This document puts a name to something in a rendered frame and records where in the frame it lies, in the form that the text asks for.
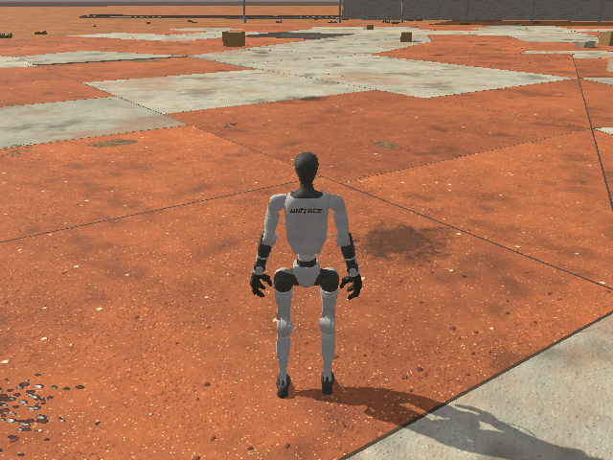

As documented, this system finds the left robot upper arm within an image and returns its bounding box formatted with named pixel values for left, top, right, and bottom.
left=261, top=194, right=286, bottom=246

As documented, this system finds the robot left hand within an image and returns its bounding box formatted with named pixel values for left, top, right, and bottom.
left=250, top=272, right=272, bottom=297

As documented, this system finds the robot right hand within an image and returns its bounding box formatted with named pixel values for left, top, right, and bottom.
left=340, top=273, right=362, bottom=300

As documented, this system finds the humanoid robot head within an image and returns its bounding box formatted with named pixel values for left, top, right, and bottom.
left=290, top=152, right=323, bottom=198

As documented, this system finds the humanoid robot torso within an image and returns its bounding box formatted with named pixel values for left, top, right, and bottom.
left=284, top=189, right=329, bottom=288

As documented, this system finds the robot right forearm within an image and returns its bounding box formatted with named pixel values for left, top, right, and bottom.
left=341, top=232, right=360, bottom=277

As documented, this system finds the right robot upper arm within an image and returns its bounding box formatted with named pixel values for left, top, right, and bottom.
left=327, top=194, right=351, bottom=246

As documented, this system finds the robot left forearm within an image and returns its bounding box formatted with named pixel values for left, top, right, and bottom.
left=253, top=231, right=272, bottom=275

